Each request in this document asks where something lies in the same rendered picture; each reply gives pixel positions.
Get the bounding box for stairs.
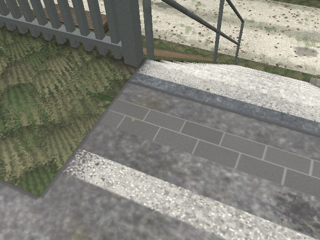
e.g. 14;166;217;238
160;59;320;103

